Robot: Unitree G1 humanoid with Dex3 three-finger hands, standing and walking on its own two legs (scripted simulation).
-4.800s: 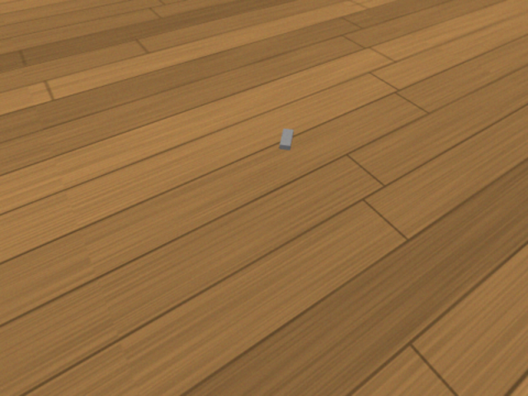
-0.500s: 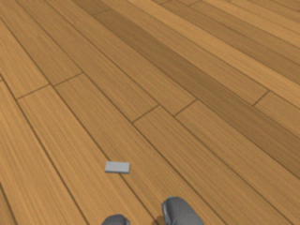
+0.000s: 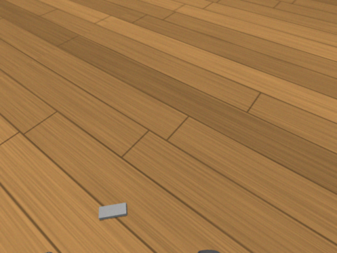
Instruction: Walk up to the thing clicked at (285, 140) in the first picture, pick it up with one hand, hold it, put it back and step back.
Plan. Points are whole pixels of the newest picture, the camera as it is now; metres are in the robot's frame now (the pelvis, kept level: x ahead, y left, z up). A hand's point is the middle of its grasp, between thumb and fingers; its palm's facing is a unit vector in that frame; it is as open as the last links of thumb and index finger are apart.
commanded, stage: walk up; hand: left
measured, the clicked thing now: (113, 211) +0.46 +0.31 -0.74
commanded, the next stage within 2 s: stand in 1.42 s
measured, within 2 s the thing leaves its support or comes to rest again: neither
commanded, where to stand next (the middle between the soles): +0.10 +0.03 m, yaw +5 degrees
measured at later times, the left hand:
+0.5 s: hand out of the picture +0.14 +0.26 -0.14, palm faces +0.04 -0.93 -0.35, open 7.4 cm
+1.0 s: hand out of the picture +0.11 +0.28 -0.13, palm faces +0.08 -0.93 -0.35, open 7.4 cm
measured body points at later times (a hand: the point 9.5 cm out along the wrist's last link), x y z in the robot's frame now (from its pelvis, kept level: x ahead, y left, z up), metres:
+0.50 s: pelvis +0.03 +0.00 +0.01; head +0.08 +0.01 +0.46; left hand +0.14 +0.31 -0.11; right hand +0.13 -0.31 -0.11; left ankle +0.04 +0.13 -0.72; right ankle +0.04 -0.12 -0.72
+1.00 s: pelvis +0.03 +0.01 +0.03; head +0.05 +0.01 +0.48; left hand +0.10 +0.33 -0.10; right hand +0.15 -0.28 -0.11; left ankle +0.04 +0.13 -0.72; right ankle +0.04 -0.12 -0.72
